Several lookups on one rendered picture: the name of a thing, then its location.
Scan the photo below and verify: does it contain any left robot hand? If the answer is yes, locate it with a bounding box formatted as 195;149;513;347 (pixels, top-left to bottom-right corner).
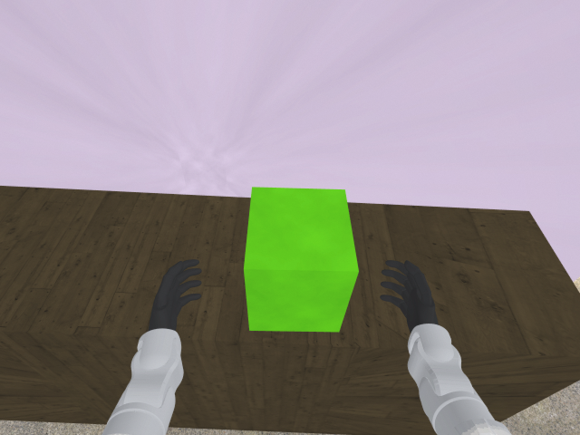
149;259;202;331

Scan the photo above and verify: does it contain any right robot hand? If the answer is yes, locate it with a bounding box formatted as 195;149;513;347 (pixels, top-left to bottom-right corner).
380;260;439;332

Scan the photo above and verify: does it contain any left robot forearm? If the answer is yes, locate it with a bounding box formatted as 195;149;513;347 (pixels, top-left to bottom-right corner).
102;328;184;435

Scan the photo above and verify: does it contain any pedestal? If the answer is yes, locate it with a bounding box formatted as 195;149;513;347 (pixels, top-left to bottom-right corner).
0;186;580;435

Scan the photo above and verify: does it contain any right robot forearm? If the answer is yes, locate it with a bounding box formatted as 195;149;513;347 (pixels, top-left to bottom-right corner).
408;324;512;435

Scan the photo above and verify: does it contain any carton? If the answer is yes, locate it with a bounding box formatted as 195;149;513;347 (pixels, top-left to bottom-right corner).
244;187;359;332

